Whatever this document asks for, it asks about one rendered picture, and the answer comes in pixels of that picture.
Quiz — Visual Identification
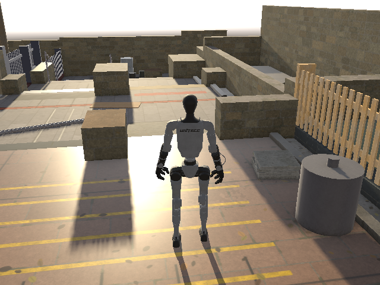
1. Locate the robot left upper arm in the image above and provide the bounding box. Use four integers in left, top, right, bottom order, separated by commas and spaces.
162, 120, 178, 152

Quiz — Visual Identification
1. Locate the right robot thigh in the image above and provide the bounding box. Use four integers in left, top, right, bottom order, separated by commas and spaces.
198, 165, 210, 205

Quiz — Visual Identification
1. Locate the robot right hand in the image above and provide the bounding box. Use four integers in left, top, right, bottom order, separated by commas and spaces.
210, 169, 224, 184

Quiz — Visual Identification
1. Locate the robot right upper arm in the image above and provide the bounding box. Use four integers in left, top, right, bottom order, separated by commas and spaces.
202, 120, 217, 153

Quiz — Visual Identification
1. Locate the robot left hand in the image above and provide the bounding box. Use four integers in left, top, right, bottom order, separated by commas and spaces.
156, 167, 169, 180

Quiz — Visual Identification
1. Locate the left robot forearm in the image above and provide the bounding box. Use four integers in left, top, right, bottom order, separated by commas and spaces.
157, 143, 168, 168

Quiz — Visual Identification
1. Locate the right robot forearm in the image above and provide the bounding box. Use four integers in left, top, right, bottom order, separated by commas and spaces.
211, 144, 223, 171

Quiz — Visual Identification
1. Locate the humanoid robot torso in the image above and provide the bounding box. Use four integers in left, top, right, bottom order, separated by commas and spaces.
176, 117, 204, 178

